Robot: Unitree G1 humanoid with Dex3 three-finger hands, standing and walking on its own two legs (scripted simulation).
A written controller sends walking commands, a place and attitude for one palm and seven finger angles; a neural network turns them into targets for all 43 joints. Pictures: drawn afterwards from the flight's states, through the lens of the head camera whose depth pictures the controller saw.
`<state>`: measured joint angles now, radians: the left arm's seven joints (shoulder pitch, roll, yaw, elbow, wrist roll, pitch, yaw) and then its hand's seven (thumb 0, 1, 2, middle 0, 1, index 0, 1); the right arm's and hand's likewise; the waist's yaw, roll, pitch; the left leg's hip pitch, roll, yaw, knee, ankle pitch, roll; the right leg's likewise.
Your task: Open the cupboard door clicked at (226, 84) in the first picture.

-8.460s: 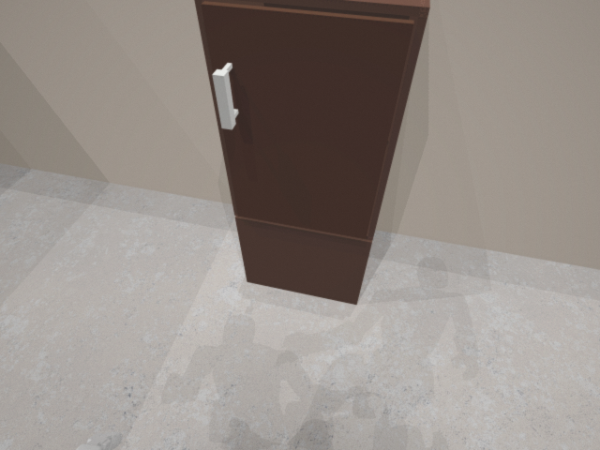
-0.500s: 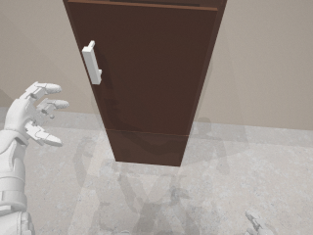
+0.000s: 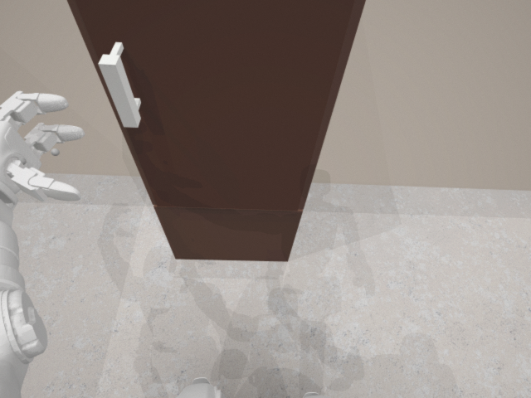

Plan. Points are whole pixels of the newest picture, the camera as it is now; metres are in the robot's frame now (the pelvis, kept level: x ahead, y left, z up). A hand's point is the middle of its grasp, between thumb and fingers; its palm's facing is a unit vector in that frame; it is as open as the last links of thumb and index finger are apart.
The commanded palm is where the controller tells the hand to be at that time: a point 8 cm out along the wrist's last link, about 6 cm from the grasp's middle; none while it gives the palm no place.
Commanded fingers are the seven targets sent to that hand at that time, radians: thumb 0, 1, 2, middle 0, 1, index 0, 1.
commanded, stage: move the hooked fingers beside the handle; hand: left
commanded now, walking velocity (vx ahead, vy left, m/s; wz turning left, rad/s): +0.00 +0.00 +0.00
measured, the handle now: (125, 85) +0.59 +0.23 +0.11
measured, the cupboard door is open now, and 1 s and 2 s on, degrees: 0 0 0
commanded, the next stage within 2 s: slide the fingers in behind the handle in 1.82 s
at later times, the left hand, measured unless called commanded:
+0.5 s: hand (69, 112) +0.51 +0.29 +0.12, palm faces -0.02 -1.00 +0.00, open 14.0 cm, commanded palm +0.51 +0.34 +0.11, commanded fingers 0.00 -0.50 0.30 -0.30 -1.20 -0.30 -1.20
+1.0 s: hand (72, 99) +0.55 +0.30 +0.11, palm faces -0.02 -1.00 +0.01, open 14.0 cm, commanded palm +0.54 +0.34 +0.11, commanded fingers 0.00 -0.50 0.30 -0.30 -1.20 -0.30 -1.20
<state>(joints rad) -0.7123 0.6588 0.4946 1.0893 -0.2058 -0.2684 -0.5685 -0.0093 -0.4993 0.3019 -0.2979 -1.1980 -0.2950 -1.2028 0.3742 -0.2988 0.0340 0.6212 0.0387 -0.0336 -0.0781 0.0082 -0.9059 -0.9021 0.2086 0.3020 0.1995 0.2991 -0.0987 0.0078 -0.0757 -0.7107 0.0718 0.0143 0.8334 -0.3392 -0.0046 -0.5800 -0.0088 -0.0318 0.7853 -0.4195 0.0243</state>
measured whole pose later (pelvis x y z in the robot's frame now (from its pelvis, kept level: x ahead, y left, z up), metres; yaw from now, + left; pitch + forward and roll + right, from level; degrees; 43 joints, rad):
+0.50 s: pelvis +0.00 +0.01 -0.01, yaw -1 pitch +19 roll -4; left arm -1.04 0.87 0.52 1.32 -0.09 -0.25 -0.55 -0.01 -0.50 0.30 -0.30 -1.20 -0.29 -1.20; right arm 0.42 -0.30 0.06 0.61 0.03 0.05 -0.08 0.00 -0.91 -0.90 0.21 0.30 0.20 0.30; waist -0.20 0.01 -0.07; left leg -0.90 0.09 0.00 0.93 -0.36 0.00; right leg -0.76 0.01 -0.03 0.85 -0.42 0.03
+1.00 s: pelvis +0.01 +0.02 -0.02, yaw -3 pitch +24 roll -6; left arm -1.12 0.97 0.57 1.33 -0.03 -0.20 -0.56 -0.01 -0.50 0.30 -0.30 -1.20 -0.29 -1.20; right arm 0.46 -0.28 0.09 0.58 0.01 0.10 -0.06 0.00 -0.91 -0.90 0.21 0.30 0.20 0.30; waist -0.24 0.02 -0.08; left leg -1.00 0.11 0.00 0.98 -0.40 0.02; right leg -0.84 0.03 -0.03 0.85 -0.43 0.05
